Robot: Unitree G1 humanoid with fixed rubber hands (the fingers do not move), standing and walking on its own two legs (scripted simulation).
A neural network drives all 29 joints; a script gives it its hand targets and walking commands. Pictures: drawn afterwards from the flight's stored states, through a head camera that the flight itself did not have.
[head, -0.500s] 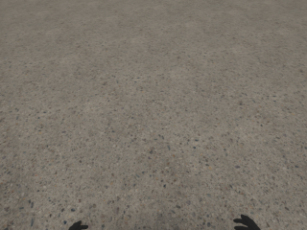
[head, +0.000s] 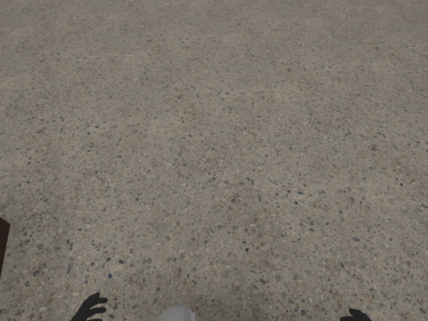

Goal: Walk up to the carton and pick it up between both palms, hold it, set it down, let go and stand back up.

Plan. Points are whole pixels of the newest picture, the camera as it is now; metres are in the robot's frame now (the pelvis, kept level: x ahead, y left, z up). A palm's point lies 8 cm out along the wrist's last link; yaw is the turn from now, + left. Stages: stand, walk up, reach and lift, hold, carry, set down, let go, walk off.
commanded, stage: walk up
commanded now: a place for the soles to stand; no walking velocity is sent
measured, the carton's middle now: out of the picture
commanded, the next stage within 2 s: none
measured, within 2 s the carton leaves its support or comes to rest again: neither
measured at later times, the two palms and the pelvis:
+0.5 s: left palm out of the picture -0.04 +0.36 -0.09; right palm (286, 281) +0.21 -0.14 -0.11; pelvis +0.01 +0.07 +0.00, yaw +28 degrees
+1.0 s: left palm out of the picture -0.14 +0.46 -0.12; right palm (200, 262) +0.25 +0.04 -0.08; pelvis +0.01 +0.21 -0.01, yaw +53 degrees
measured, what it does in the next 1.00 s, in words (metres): steps to the left, turning left: left foot, then right foot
